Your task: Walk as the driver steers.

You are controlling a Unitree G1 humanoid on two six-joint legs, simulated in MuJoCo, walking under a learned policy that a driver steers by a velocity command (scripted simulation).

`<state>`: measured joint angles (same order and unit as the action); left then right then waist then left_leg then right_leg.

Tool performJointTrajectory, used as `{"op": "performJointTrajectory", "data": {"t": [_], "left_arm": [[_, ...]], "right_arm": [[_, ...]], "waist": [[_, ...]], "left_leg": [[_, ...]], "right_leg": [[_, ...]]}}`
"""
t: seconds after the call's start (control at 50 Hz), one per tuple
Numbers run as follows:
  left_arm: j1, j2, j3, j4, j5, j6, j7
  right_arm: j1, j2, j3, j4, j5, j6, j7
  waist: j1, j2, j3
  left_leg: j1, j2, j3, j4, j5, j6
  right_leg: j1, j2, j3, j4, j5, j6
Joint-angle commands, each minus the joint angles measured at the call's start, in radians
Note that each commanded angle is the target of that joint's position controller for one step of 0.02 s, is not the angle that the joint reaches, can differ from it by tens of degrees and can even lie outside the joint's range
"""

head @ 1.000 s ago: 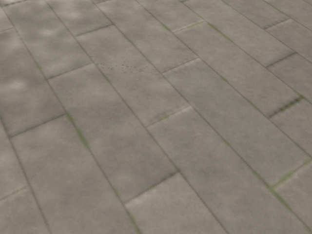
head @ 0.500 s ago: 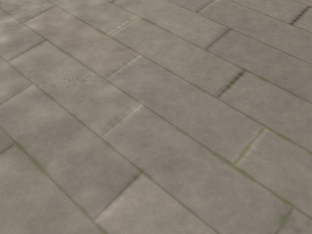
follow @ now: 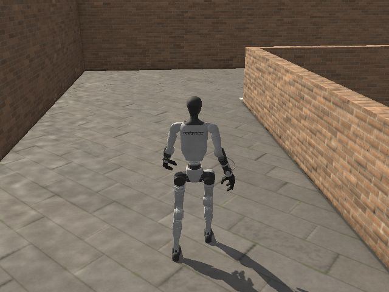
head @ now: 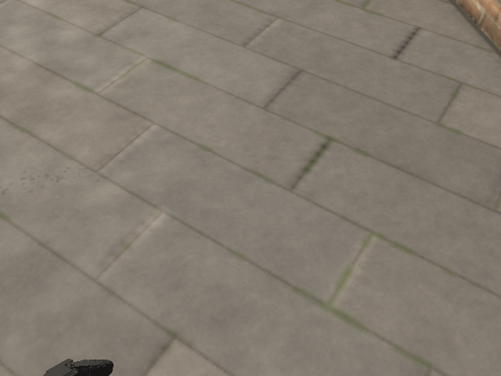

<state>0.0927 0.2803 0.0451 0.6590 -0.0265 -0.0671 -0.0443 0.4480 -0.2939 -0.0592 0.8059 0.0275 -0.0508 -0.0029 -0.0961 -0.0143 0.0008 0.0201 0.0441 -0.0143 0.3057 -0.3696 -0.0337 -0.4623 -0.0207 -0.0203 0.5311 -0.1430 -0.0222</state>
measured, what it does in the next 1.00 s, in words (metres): walks ahead: right foot, then left foot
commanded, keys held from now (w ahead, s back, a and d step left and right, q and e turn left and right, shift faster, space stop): w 0.98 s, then w+q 0.02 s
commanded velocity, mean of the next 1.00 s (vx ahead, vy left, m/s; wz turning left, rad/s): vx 0.49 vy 0.00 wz -0.01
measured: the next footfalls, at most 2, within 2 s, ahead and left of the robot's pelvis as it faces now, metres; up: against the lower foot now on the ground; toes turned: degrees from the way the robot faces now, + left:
right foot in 0.02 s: +0.14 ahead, -0.12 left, +0.00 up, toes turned -1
left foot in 0.54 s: +0.48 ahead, +0.10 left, +0.00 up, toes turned +2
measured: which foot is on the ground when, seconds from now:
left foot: down 0.00-0.02, up 0.04-0.52, down 0.54-1.00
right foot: up 0.00-0.00, down 0.02-0.54, up 0.56-1.00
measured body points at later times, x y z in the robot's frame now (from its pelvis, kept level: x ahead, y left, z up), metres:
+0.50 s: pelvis +0.26 -0.02 +0.00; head +0.30 -0.02 +0.44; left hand +0.24 +0.27 -0.13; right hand +0.50 -0.23 -0.08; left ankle +0.44 +0.11 -0.71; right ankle +0.10 -0.12 -0.73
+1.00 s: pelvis +0.54 -0.01 +0.01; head +0.57 -0.01 +0.45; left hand +0.76 +0.22 -0.08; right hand +0.56 -0.29 -0.12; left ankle +0.44 +0.10 -0.73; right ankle +0.72 -0.15 -0.70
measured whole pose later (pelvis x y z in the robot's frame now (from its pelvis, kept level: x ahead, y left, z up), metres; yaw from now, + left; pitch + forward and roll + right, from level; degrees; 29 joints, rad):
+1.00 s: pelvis +0.54 -0.01 +0.01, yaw +0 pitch +2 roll +2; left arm 0.07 0.26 0.03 0.72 -0.01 -0.07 -0.03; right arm 0.36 -0.29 -0.05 0.83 0.02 -0.07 0.01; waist -0.09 -0.05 0.03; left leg 0.02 -0.06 0.04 0.23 -0.28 0.04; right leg -0.61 -0.09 0.03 0.56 0.05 0.00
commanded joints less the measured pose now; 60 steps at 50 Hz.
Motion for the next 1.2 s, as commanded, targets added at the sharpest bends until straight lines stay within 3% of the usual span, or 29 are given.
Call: {"op": "performJointTrajectory", "data": {"t": [0.02, 0.04, 0.06, 0.08, 0.1, 0.12, 0.16, 0.22, 0.32, 0.44, 0.5, 0.54, 0.56, 0.58, 0.6, 0.62, 0.64, 0.66, 0.68, 0.74, 0.88, 0.96, 1.02, 1.06, 1.08, 1.1, 1.12, 1.14, 1.2], "left_arm": [[0.206, 0.169, 0.07, -0.007, 0.001, -0.016, 0.016], [0.363, 0.261, 0.088, 0.011, 0.026, -0.011, 0.028], [0.394, 0.288, 0.087, 0.022, 0.028, -0.014, 0.017], [0.331, 0.202, 0.061, 0.022, 0.018, -0.018, 0.015], [0.276, 0.161, 0.048, 0.017, 0.014, -0.018, 0.016], [0.222, 0.141, 0.04, 0.011, 0.021, -0.017, 0.015], [0.166, 0.108, 0.031, 0.007, 0.036, -0.021, 0.013], [0.171, 0.116, 0.035, 0.029, 0.025, -0.039, 0.018], [0.228, 0.142, 0.038, 0.073, 0.018, -0.03, 0.035], [0.336, 0.17, 0.045, 0.139, 0.004, -0.004, 0.045], [0.326, 0.196, 0.053, 0.148, 0.007, 0.011, 0.052], [0.302, 0.189, 0.046, 0.14, 0.016, 0.023, 0.059], [0.322, 0.13, 0.022, 0.113, 0.044, 0.02, 0.063], [0.477, 0.009, -0.011, 0.113, 0.027, -0.001, 0.047], [0.374, 0.132, 0.014, 0.12, 0.003, -0.02, 0.04], [0.262, 0.167, 0.025, 0.083, -0.019, -0.031, 0.035], [0.209, 0.15, 0.02, 0.07, -0.012, -0.036, 0.04], [0.188, 0.142, 0.024, 0.068, 0.006, -0.034, 0.042], [0.218, 0.129, 0.025, 0.074, 0.009, -0.025, 0.041], [0.242, 0.085, 0.017, 0.084, 0.016, 0.005, 0.047], [-0.008, 0.048, 0.0, 0.019, 0.022, -0.012, 0.034], [-0.115, 0.059, 0.0, -0.021, 0.011, -0.023, 0.013], [-0.116, 0.086, 0.01, -0.036, 0.013, -0.031, 0.0], [0.037, 0.129, 0.035, 0.003, 0.017, -0.039, 0.005], [0.201, 0.186, 0.06, 0.045, 0.025, -0.039, 0.016], [0.335, 0.289, 0.085, 0.059, 0.046, -0.035, 0.027], [0.367, 0.246, 0.076, 0.071, 0.037, -0.026, 0.025], [0.314, 0.173, 0.053, 0.065, 0.029, -0.024, 0.026], [0.143, 0.081, 0.026, 0.063, 0.032, -0.033, 0.026]], "right_arm": [[-0.058, -0.138, -0.025, -0.063, -0.006, -0.009, -0.004], [-0.045, -0.051, 0.005, -0.108, -0.03, -0.017, -0.007], [0.002, -0.028, 0.013, -0.126, -0.01, -0.039, -0.012], [-0.061, -0.132, -0.014, -0.122, 0.016, -0.049, -0.005], [-0.127, -0.152, -0.019, -0.132, 0.019, -0.054, 0.003], [-0.153, -0.132, -0.016, -0.127, 0.004, -0.055, 0.002], [-0.146, -0.106, -0.016, -0.118, -0.011, -0.045, 0.009], [-0.156, -0.075, -0.01, -0.118, -0.018, -0.024, 0.009], [-0.343, -0.035, 0.01, -0.173, -0.021, -0.038, 0.019], [-0.506, -0.042, 0.013, -0.233, -0.009, -0.055, 0.057], [-0.448, -0.08, -0.002, -0.229, -0.014, -0.055, 0.062], [-0.195, -0.153, -0.04, -0.166, -0.017, -0.049, 0.043], [-0.017, -0.228, -0.056, -0.136, -0.028, -0.042, 0.029], [-0.01, -0.26, -0.058, -0.119, -0.03, -0.045, 0.041], [-0.025, -0.157, -0.036, -0.127, -0.016, -0.043, 0.037], [-0.095, -0.13, -0.025, -0.13, -0.016, -0.041, 0.032], [-0.155, -0.123, -0.021, -0.134, -0.022, -0.04, 0.03], [-0.196, -0.103, -0.016, -0.136, -0.031, -0.042, 0.033], [-0.214, -0.089, -0.012, -0.137, -0.042, -0.047, 0.034], [-0.218, -0.095, -0.016, -0.113, -0.028, -0.066, 0.036], [-0.138, -0.148, -0.027, -0.056, -0.018, -0.049, 0.012], [-0.067, -0.166, -0.032, -0.012, -0.009, -0.03, 0.01], [-0.058, -0.177, -0.038, 0.008, -0.003, -0.011, 0.001], [-0.095, -0.184, -0.038, 0.004, -0.003, -0.001, -0.003], [-0.095, -0.142, -0.021, -0.006, -0.014, -0.001, -0.004], [-0.017, -0.042, 0.011, -0.043, -0.027, -0.015, -0.001], [0.02, -0.031, 0.018, -0.031, -0.007, -0.031, 0.002], [-0.05, -0.138, -0.012, -0.037, 0.019, -0.037, 0.004], [-0.149, -0.126, -0.026, -0.06, 0.003, -0.02, -0.002]], "waist": [[0.19, 0.095, -0.087], [0.229, -0.117, -0.245], [0.198, -0.32, -0.31], [0.199, -0.202, -0.18], [0.18, -0.15, -0.079], [0.154, -0.075, -0.037], [0.106, -0.089, 0.001], [0.083, -0.064, 0.019], [0.135, -0.038, 0.067], [0.176, -0.03, 0.097], [0.122, -0.065, 0.034], [-0.013, -0.066, -0.143], [-0.058, 0.069, -0.306], [0.04, 0.325, -0.436], [-0.015, 0.2, -0.364], [-0.007, 0.144, -0.199], [0.026, 0.044, -0.114], [0.057, 0.028, -0.055], [0.091, 0.059, -0.053], [0.123, 0.074, -0.025], [0.045, 0.058, 0.049], [0.008, 0.065, 0.07], [0.037, 0.079, 0.062], [0.133, 0.088, -0.024], [0.202, 0.063, -0.152], [0.207, -0.125, -0.33], [0.206, -0.273, -0.424], [0.219, -0.163, -0.271], [0.134, -0.094, -0.037]], "left_leg": [[-0.218, 0.129, -0.04, 0.237, 0.489, 0.134], [-0.479, 0.036, 0.033, 0.624, 0.234, 0.067], [-0.709, -0.082, -0.058, 0.854, -0.209, 0.044], [-0.814, -0.013, -0.102, 0.96, -0.156, 0.052], [-0.832, 0.033, -0.076, 0.95, -0.058, 0.072], [-0.8, 0.066, -0.063, 0.91, 0.027, 0.073], [-0.72, 0.104, -0.061, 0.844, 0.129, 0.063], [-0.72, 0.106, -0.042, 0.776, 0.201, 0.032], [-0.708, 0.073, -0.005, 0.433, 0.442, 0.015], [-0.705, 0.025, 0.004, 0.226, 0.455, 0.063], [-0.584, -0.026, 0.037, 0.203, 0.327, 0.107], [-0.2, -0.051, 0.064, 0.195, 0.351, 0.168], [0.134, 0.157, -0.178, 0.248, 0.394, 0.231], [0.42, 0.357, -0.692, 0.106, 0.133, 0.395], [0.373, 0.323, -0.704, 0.025, 0.003, 0.348], [0.23, 0.291, -0.539, 0.001, 0.044, 0.308], [0.077, 0.256, -0.436, -0.024, 0.162, 0.289], [-0.037, 0.219, -0.358, -0.051, 0.269, 0.284], [-0.105, 0.197, -0.312, -0.08, 0.318, 0.282], [-0.202, 0.176, -0.213, -0.153, 0.379, 0.302], [-0.183, 0.116, -0.053, -0.188, 0.395, 0.247], [-0.063, 0.171, -0.072, -0.144, 0.381, 0.241], [0.018, 0.211, -0.116, -0.066, 0.463, 0.218], [-0.002, 0.17, -0.098, 0.104, 0.673, 0.186], [-0.116, 0.112, -0.062, 0.312, 0.632, 0.153], [-0.472, -0.018, 0.004, 0.693, 0.275, 0.083], [-0.677, -0.097, -0.082, 0.904, -0.218, 0.059], [-0.768, -0.038, -0.137, 0.988, -0.178, 0.065], [-0.708, 0.074, -0.098, 0.881, 0.041, 0.059]], "right_leg": [[0.425, 0.003, 0.004, -0.049, 0.001, -0.071], [0.723, -0.249, 0.351, -0.083, -0.11, -0.167], [0.806, -0.373, 0.772, -0.261, -0.352, -0.278], [0.717, -0.353, 0.703, -0.289, -0.436, -0.252], [0.606, -0.316, 0.558, -0.29, -0.366, -0.221], [0.511, -0.267, 0.462, -0.305, -0.26, -0.204], [0.385, -0.203, 0.334, -0.353, -0.085, -0.196], [0.334, -0.186, 0.232, -0.396, 0.094, -0.216], [0.33, -0.144, 0.107, -0.414, 0.211, -0.184], [0.501, -0.215, 0.109, -0.359, 0.24, -0.167], [0.582, -0.227, 0.103, -0.235, 0.537, -0.137], [0.493, -0.158, 0.047, 0.087, 0.733, -0.091], [0.255, -0.088, 0.013, 0.421, 0.365, -0.059], [-0.12, 0.102, 0.094, 0.73, -0.424, -0.008], [-0.23, 0.047, 0.184, 0.808, -0.428, -0.016], [-0.281, -0.001, 0.145, 0.794, -0.338, -0.022], [-0.251, -0.05, 0.116, 0.741, -0.249, -0.019], [-0.216, -0.078, 0.106, 0.683, -0.198, -0.011], [-0.154, -0.102, 0.115, 0.658, -0.162, -0.005], [-0.121, -0.121, 0.096, 0.574, -0.125, 0.025], [-0.145, -0.092, 0.045, 0.145, 0.236, 0.049], [-0.164, -0.065, 0.041, 0.031, 0.223, 0.028], [-0.127, -0.046, 0.051, -0.027, 0.108, -0.009], [0.104, 0.001, 0.01, -0.081, 0.077, -0.043], [0.375, -0.048, 0.045, -0.044, 0.11, -0.081], [0.785, -0.311, 0.39, -0.028, 0.055, -0.197], [0.881, -0.412, 0.713, -0.174, -0.122, -0.275], [0.768, -0.38, 0.614, -0.213, -0.224, -0.228], [0.417, -0.271, 0.293, -0.313, -0.088, -0.159]]}}
Keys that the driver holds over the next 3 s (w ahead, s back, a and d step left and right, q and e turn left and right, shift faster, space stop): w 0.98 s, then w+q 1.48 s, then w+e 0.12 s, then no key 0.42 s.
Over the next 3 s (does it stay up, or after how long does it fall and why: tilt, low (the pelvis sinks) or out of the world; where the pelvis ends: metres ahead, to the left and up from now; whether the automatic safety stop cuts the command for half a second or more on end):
stays up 1.41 0.39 0.01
